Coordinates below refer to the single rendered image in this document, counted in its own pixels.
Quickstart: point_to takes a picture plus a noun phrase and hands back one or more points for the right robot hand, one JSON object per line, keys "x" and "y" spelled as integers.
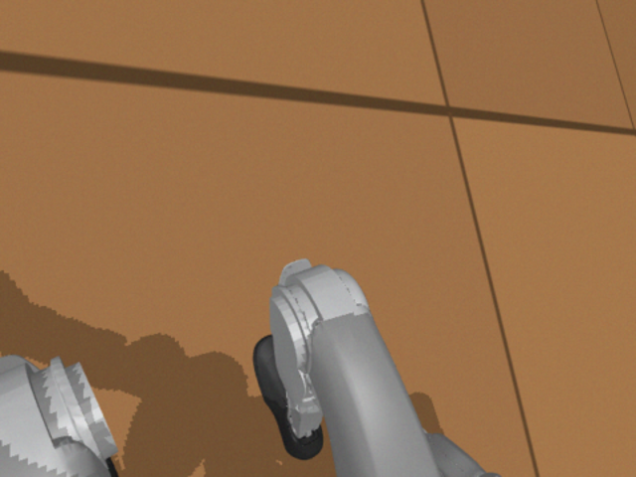
{"x": 451, "y": 460}

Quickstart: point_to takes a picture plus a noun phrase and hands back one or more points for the right robot foot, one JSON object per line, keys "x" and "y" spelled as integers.
{"x": 274, "y": 395}

